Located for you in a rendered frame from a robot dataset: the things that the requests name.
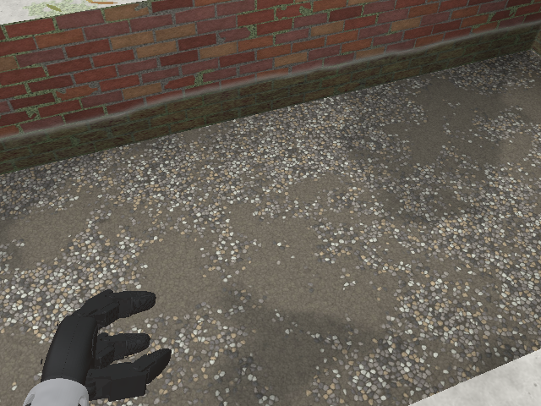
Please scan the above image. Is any robot left forearm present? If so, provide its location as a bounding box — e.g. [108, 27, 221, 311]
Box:
[23, 378, 89, 406]

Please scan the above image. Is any robot left hand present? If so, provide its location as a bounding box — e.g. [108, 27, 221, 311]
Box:
[41, 289, 172, 402]

